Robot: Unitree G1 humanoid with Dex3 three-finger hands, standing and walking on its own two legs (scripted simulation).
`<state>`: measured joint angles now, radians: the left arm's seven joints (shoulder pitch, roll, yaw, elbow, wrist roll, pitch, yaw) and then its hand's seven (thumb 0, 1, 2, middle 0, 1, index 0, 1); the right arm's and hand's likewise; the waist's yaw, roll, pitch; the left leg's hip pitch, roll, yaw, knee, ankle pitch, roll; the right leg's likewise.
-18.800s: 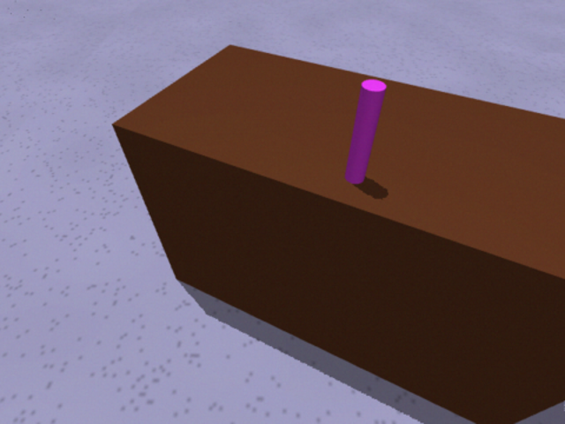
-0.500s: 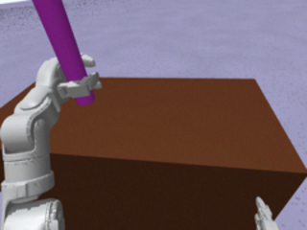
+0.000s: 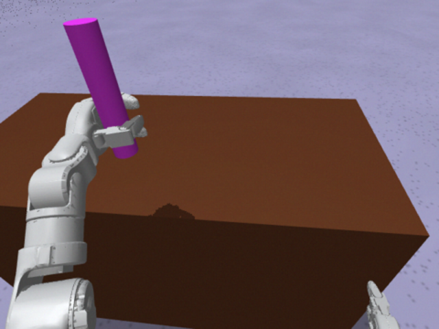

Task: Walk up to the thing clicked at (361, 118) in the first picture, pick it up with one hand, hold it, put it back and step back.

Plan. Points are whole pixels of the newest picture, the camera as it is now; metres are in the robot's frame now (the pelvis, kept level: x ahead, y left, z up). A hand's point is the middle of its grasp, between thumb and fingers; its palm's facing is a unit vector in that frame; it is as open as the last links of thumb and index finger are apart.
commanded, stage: crouch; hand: left
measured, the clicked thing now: (107, 96) +0.39 +0.19 +0.28
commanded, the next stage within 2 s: lower in 0.78 s
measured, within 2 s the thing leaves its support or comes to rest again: neither
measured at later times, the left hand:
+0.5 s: hand (134, 134) +0.44 +0.19 +0.18, palm faces +0.11 -0.99 -0.01, open 5.4 cm
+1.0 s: hand (141, 137) +0.46 +0.19 +0.15, palm faces +0.10 -0.99 +0.00, open 5.4 cm
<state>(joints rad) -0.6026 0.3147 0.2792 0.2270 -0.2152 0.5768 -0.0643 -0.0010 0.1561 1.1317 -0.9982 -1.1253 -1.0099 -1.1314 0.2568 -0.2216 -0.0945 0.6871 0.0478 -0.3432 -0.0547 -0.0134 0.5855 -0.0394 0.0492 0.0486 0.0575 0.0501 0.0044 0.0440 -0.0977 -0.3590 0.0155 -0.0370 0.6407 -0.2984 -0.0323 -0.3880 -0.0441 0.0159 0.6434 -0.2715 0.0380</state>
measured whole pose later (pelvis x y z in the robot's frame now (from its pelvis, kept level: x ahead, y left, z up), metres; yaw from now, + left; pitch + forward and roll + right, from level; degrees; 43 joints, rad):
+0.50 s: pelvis +0.02 +0.01 +0.00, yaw -1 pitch +4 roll +0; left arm -0.61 0.33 0.27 0.55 -0.17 0.18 -0.08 0.00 0.15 1.14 -1.00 -1.12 -1.01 -1.12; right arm 0.25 -0.21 -0.07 0.66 0.03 -0.31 -0.06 -0.01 0.56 -0.04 0.05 0.05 0.06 0.05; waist -0.03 0.03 -0.09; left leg -0.39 0.03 -0.02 0.64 -0.32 -0.03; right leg -0.42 -0.03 0.03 0.63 -0.28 0.04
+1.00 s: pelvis +0.03 +0.00 +0.00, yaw -1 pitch +6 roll +0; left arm -0.63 0.34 0.29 0.71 -0.16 0.01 -0.10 0.00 0.15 1.14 -1.00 -1.13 -1.01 -1.12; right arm 0.25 -0.21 -0.05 0.59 0.04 -0.20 -0.05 -0.01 0.55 -0.05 0.05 0.05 0.06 0.05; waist -0.05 0.02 -0.09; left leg -0.40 0.03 -0.02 0.63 -0.33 -0.03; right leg -0.43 -0.03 0.03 0.62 -0.28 0.04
